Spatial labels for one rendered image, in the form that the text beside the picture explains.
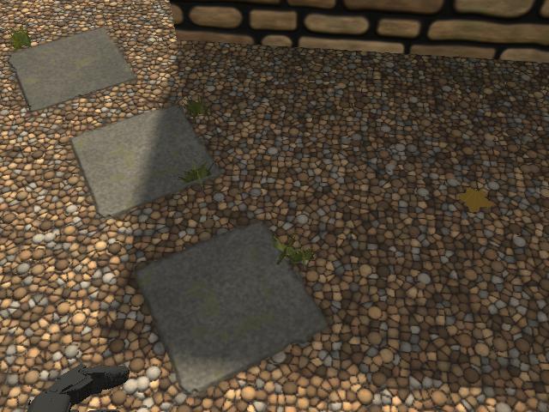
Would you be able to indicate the left robot hand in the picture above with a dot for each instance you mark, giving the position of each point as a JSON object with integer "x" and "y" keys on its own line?
{"x": 76, "y": 385}

